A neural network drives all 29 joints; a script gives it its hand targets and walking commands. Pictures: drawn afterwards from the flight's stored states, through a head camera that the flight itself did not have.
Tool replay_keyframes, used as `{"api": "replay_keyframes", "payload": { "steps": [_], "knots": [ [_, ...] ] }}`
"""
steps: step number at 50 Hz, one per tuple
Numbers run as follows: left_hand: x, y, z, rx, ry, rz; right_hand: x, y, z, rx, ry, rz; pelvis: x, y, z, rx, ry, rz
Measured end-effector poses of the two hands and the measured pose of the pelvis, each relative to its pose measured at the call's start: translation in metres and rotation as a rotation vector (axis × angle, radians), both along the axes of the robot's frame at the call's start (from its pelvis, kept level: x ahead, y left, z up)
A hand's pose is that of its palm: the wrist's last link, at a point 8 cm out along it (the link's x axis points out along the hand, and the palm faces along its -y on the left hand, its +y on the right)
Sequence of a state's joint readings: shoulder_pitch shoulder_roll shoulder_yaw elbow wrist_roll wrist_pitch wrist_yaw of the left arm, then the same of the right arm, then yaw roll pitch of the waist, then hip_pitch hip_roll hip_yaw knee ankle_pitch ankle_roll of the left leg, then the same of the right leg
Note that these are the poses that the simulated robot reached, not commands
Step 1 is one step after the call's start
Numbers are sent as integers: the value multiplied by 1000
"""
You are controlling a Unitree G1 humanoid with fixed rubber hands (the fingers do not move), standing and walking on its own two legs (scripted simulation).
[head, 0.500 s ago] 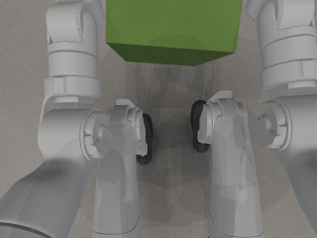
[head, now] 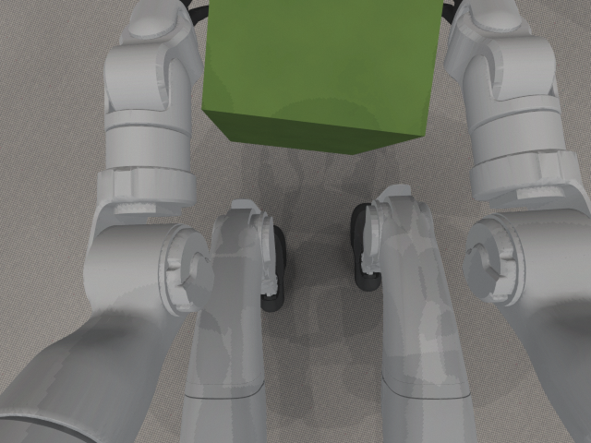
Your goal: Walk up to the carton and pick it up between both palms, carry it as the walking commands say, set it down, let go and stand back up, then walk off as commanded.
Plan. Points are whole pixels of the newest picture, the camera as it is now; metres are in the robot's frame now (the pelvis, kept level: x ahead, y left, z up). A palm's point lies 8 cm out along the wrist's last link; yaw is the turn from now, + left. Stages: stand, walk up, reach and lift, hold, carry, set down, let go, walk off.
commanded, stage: reach and lift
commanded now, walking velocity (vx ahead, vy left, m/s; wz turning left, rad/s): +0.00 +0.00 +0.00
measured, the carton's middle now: (309, 58) +0.52 -0.01 -0.13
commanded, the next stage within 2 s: none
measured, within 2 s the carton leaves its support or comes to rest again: neither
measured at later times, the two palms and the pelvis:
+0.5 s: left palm out of the picture +0.52 +0.13 +0.05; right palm out of the picture +0.50 -0.16 +0.03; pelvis +0.00 +0.00 +0.06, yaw +0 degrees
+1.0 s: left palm out of the picture +0.49 +0.12 +0.12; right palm out of the picture +0.48 -0.17 +0.10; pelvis +0.01 -0.01 +0.12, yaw +0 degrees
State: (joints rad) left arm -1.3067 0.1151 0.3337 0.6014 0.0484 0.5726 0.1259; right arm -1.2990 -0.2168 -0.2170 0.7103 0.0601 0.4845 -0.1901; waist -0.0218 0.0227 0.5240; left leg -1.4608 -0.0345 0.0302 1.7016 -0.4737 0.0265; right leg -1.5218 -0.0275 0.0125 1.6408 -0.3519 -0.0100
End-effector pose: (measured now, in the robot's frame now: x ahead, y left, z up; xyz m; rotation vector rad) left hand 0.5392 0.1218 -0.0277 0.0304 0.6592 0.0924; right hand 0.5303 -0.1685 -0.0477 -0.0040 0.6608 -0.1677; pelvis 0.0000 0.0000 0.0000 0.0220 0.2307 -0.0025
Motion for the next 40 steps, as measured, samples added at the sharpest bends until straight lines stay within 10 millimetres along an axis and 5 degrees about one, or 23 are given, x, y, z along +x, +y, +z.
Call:
{"api": "replay_keyframes", "payload": {
  "steps": [40],
  "knots": [
    [-38,2,122,9,-3,-15,-42,3,119,7,20,-7,4,-4,99,6,-150,-3]
  ]
}}
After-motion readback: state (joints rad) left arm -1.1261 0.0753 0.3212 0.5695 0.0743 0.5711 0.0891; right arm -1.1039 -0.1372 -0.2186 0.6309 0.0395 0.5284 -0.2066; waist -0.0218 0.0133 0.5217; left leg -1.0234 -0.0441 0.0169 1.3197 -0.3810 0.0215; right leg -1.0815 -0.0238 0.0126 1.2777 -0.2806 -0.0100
